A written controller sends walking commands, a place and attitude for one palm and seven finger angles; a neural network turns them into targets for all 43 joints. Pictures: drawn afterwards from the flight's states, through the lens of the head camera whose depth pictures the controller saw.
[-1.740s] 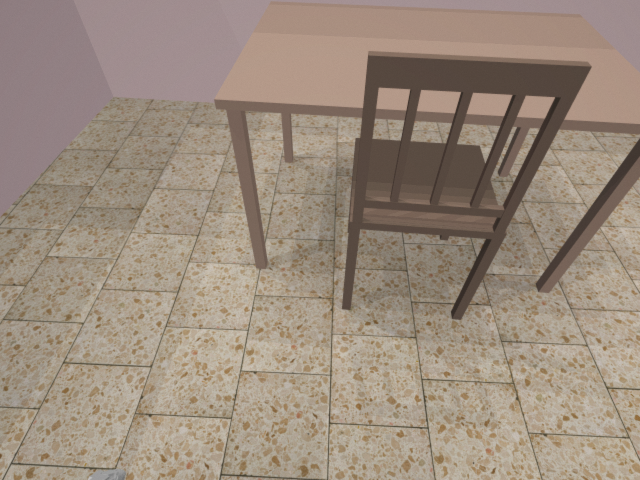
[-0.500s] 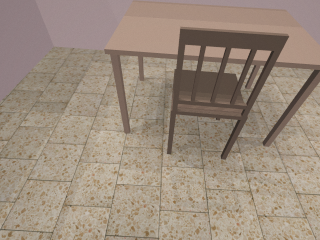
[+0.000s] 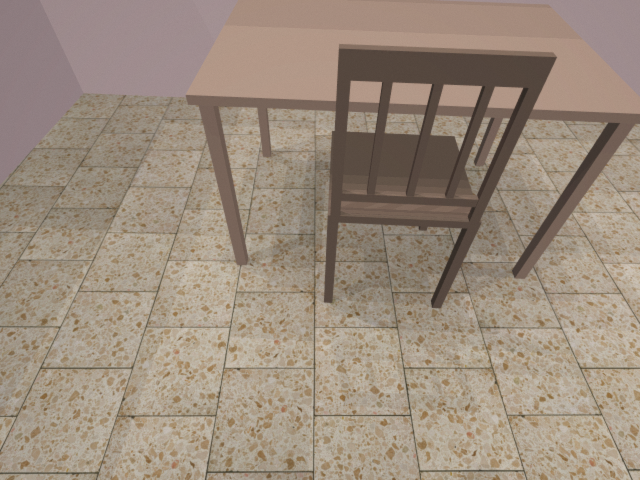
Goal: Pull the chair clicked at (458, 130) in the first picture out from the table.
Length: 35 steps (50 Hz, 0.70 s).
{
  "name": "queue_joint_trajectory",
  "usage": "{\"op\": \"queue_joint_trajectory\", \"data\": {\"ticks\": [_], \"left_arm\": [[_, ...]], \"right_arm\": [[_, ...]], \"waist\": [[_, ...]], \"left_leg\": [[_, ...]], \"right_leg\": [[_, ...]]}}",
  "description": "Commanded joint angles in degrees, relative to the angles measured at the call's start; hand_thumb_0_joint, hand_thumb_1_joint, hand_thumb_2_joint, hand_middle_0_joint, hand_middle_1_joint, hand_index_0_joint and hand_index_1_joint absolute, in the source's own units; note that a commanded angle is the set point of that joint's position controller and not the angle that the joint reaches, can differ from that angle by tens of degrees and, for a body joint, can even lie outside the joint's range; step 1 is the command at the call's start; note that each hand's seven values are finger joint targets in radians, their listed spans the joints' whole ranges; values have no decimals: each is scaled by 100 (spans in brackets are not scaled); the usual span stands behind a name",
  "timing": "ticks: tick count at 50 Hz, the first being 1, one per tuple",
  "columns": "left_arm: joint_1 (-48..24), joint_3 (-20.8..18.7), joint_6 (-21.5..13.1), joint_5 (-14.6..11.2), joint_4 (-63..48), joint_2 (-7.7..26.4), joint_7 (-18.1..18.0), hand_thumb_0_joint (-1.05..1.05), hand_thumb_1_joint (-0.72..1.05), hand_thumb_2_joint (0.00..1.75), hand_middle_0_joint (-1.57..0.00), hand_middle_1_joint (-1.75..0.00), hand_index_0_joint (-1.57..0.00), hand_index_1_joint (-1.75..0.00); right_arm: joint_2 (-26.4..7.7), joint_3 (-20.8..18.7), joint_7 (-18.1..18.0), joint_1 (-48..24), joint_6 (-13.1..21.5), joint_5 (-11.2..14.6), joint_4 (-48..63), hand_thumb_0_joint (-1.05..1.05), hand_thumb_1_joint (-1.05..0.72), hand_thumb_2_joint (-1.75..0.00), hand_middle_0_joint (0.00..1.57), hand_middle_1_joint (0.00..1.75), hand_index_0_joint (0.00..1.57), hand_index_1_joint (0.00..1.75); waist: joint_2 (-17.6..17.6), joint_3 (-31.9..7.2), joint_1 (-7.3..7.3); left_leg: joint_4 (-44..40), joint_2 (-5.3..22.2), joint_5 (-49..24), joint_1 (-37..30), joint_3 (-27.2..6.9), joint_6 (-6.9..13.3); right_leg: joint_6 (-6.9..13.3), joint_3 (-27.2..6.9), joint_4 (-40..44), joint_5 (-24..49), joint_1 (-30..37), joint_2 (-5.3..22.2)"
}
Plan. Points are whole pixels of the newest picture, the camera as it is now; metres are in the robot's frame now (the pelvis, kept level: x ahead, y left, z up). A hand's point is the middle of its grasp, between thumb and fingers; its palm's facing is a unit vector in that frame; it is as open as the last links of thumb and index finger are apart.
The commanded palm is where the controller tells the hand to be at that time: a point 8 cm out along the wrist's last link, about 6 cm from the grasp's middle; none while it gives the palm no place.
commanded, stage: walk to a spot facing it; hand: left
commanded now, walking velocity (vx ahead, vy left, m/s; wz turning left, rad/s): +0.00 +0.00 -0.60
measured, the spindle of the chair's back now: (422, 145) +0.85 -0.18 -0.07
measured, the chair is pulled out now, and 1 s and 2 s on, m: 0.00 0.00 0.00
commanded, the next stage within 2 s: none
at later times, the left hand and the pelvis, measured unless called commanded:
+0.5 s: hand out of the picture +0.04 +0.16 -0.16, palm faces -0.16 -0.95 -0.26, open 7.4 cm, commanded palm none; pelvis -0.02 -0.03 +0.00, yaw -15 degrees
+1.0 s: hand (217, 467) +0.17 +0.16 -0.16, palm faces -0.50 -0.83 -0.23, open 7.4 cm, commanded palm none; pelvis -0.02 +0.02 +0.00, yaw -34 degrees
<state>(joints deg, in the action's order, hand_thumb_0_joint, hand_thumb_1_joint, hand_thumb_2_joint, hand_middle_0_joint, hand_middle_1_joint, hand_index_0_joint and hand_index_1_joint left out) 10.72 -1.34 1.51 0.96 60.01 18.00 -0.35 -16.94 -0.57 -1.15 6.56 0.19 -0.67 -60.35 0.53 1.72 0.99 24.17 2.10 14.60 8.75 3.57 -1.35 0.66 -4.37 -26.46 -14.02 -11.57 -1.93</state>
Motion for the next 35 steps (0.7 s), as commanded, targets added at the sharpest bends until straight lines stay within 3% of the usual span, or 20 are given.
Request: {"op": "queue_joint_trajectory", "data": {"ticks": [1, 3, 5, 6, 7, 8, 9, 10, 11, 12, 13, 14, 16, 19, 20, 24, 30, 32, 34, 35], "left_arm": [[163, -201, 20, 9, -607, 659, 0, 0, 90, 90, -20, -30, -20, -30], [242, -227, 38, 16, -734, 545, 26, 0, 90, 90, -20, -30, -20, -30], [378, -258, 80, 18, -852, 352, 61, 0, 90, 90, -20, -30, -20, -30], [452, -284, 94, 19, -895, 278, 79, 0, 90, 90, -20, -30, -20, -30], [579, -314, 82, 23, -909, 233, 95, 0, 90, 90, -20, -30, -20, -30], [827, -340, 62, 37, -880, 268, 104, 0, 90, 90, -20, -30, -20, -30], [1147, -409, -8, 67, -812, 451, 84, 0, 90, 90, -20, -30, -20, -30], [1318, -526, -112, 118, -865, 1104, -12, 0, 90, 90, -20, -30, -20, -30], [1468, -509, -106, 17, -875, 1043, -85, 0, 90, 90, -20, -30, -20, -30], [1035, -503, -83, 23, -932, 916, -101, 0, 90, 90, -20, -30, -20, -30], [732, -484, -88, 5, -1039, 744, -108, 0, 90, 90, -20, -30, -20, -30], [553, -456, -111, 2, -1119, 605, -100, 0, 90, 90, -20, -30, -20, -30], [674, -451, -146, -7, -1090, 492, -83, 0, 90, 90, -20, -30, -20, -30], [877, -499, -139, 1, -1028, 493, -80, 0, 90, 90, -20, -30, -20, -30], [976, -502, -131, -6, -1003, 470, -61, 0, 90, 90, -20, -30, -20, -30], [1061, -534, -104, 14, -1007, 449, -50, 0, 90, 90, -20, -30, -20, -30], [875, -584, -30, 57, -1129, 606, -48, 0, 90, 90, -20, -30, -20, -30], [686, -595, -7, 60, -1187, 650, -42, 0, 90, 90, -20, -30, -20, -30], [435, -586, 22, 35, -1265, 639, -42, 0, 90, 90, -20, -30, -20, -30], [317, -556, 28, 5, -1337, 511, -22, 0, 90, 90, -20, -30, -20, -30]], "right_arm": [[-842, -303, -102, 320, 10, -8, 536, 0, -90, -90, 20, 30, 20, 30], [-886, -376, -102, 306, 5, -12, 682, 0, -90, -90, 20, 30, 20, 30], [-909, -430, -85, 169, 30, -26, 807, 0, -90, -90, 20, 30, 20, 30], [-895, -447, -76, 95, 31, -35, 881, 0, -90, -90, 20, 30, 20, 30], [-860, -461, -75, -6, 29, -49, 930, 0, -90, -90, 20, 30, 20, 30], [-841, -465, -65, -58, 9, -44, 979, 0, -90, -90, 20, 30, 20, 30], [-684, -457, -52, -99, -41, -23, 1030, 0, -90, -90, 20, 30, 20, 30], [-181, -365, -15, 30, -63, 23, 1254, 0, -90, -90, 20, 30, 20, 30], [-353, -381, -58, -243, -120, 18, 1307, 0, -90, -90, 20, 30, 20, 30], [-309, -426, -58, -231, -119, 28, 1240, 0, -90, -90, 20, 30, 20, 30], [-355, -424, -40, -63, -100, 4, 1161, 0, -90, -90, 20, 30, 20, 30], [-284, -416, -20, 76, -79, -21, 1080, 0, -90, -90, 20, 30, 20, 30], [-184, -413, -25, 134, -84, -34, 1015, 0, -90, -90, 20, 30, 20, 30], [-91, -401, -44, 134, -90, -28, 1050, 0, -90, -90, 20, 30, 20, 30], [-82, -404, -49, 19, -97, -27, 1079, 0, -90, -90, 20, 30, 20, 30], [-73, -409, -69, -97, -87, -18, 1197, 0, -90, -90, 20, 30, 20, 30], [-62, -384, -96, -146, -41, 49, 1392, 0, -90, -90, 20, 30, 20, 30], [-75, -383, -113, 68, -6, 79, 1405, 0, -90, -90, 20, 30, 20, 30], [-114, -380, -146, 565, 51, 93, 1316, 0, -90, -90, 20, 30, 20, 30], [-283, -408, -180, 834, 98, 83, 1263, 0, -90, -90, 20, 30, 20, 30]], "waist": [[-332, -246, -117], [-620, -269, -82], [-1119, -191, 24], [-1182, -119, 54], [-1101, -90, 154], [-796, -109, 287], [25, -57, 451], [1948, -147, 366], [1513, -238, 503], [979, 45, 241], [592, 12, 91], [448, -146, 0], [426, -388, 21], [445, -584, 91], [474, -523, 162], [637, -517, 201], [768, -534, 228], [828, -646, 137], [837, -797, -93], [520, -818, -249]], "left_leg": [[-20, 892, -887, -158, -398, 284], [-101, 1215, -967, -25, -558, 483], [-270, 1704, -1401, 150, -696, 834], [-247, 1844, -1474, 349, -587, 940], [40, 1808, -1632, 519, -426, 891], [551, 1631, -1424, 809, -147, 701], [1779, 1085, -611, 1323, 290, 276], [3480, 57, 1737, 2533, 576, -200], [4038, 18, 1956, 2280, -489, -116], [4408, 98, 1536, 2521, -686, -92], [4397, 224, 1121, 2475, -724, -113], [4314, 246, 789, 2373, -663, -155], [4063, 179, 595, 2236, -574, -223], [3688, 111, 620, 2238, -528, -265], [3620, 75, 601, 2258, -525, -272], [3252, 1, 671, 2251, -568, -279], [1992, -223, 961, 1495, -613, -148], [1341, -321, 868, 1116, -622, -72], [195, -354, 251, 127, -589, -2], [-355, 28, 84, -778, -866, 152]], "right_leg": [[101, -478, -500, 1521, -675, 435], [34, -222, -1140, 1041, -788, 236], [-86, 268, -1973, -750, -940, 126], [-117, 403, -2152, -1172, -855, 244], [-93, 412, -1908, -1075, -602, 339], [-61, 465, -1398, -603, -198, 336], [78, -129, -353, 544, 208, 605], [671, -2746, 795, 1807, 439, 2145], [866, -3164, 1199, 1777, -22, 2156], [1040, -2993, 1147, 1106, -157, 2018], [1071, -2623, 1002, 932, -188, 1807], [1053, -2200, 901, 1054, -87, 1589], [979, -1906, 798, 1412, 94, 1376], [989, -1895, 719, 1597, 447, 1282], [961, -1946, 738, 1604, 438, 1223], [957, -2180, 746, 1592, 588, 1145], [999, -2689, 735, 1557, 152, 1049], [895, -2777, 662, 1718, 68, 949], [581, -2628, 399, 1488, -436, 723], [316, -2293, 36, 820, -1238, 362]]}}
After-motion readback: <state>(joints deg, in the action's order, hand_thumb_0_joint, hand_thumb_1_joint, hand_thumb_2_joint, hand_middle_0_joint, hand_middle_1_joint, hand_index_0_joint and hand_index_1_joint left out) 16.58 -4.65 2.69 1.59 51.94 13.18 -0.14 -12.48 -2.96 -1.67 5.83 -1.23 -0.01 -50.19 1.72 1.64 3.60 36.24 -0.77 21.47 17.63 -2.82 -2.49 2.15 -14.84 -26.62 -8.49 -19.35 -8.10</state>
